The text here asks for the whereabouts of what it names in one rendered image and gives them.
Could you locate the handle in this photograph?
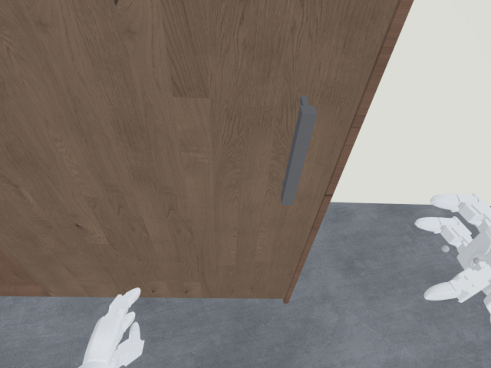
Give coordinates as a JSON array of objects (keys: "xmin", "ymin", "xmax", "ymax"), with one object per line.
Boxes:
[{"xmin": 281, "ymin": 95, "xmax": 317, "ymax": 205}]

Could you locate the left robot hand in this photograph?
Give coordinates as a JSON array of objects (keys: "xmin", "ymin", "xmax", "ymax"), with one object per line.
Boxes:
[{"xmin": 82, "ymin": 287, "xmax": 144, "ymax": 368}]

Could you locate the wardrobe door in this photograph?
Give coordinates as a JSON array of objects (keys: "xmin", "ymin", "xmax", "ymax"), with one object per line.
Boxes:
[
  {"xmin": 0, "ymin": 0, "xmax": 398, "ymax": 299},
  {"xmin": 0, "ymin": 249, "xmax": 40, "ymax": 286}
]

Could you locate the right robot hand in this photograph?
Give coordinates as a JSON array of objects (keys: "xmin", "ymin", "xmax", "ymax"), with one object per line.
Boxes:
[{"xmin": 414, "ymin": 193, "xmax": 491, "ymax": 303}]

